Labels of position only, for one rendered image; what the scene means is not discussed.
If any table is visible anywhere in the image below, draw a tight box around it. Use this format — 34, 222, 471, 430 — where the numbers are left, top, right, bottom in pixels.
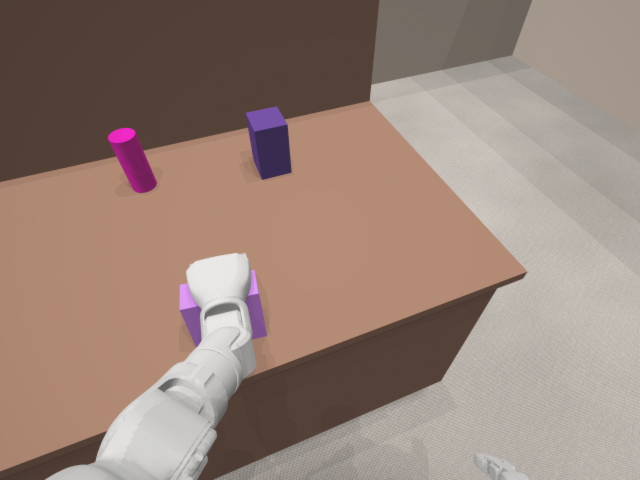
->
0, 0, 528, 480

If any left robot forearm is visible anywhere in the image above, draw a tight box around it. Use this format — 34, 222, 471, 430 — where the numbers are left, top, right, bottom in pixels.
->
95, 297, 257, 462

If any robot left hand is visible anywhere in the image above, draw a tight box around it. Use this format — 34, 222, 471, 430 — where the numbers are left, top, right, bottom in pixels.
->
186, 253, 251, 309

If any robot right hand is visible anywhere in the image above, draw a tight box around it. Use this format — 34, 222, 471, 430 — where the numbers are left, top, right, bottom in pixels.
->
474, 453, 529, 480

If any sponge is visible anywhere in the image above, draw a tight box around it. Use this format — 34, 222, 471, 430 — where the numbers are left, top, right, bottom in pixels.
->
180, 270, 267, 347

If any robot left upper arm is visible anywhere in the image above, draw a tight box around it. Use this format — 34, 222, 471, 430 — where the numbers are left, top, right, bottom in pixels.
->
45, 389, 217, 480

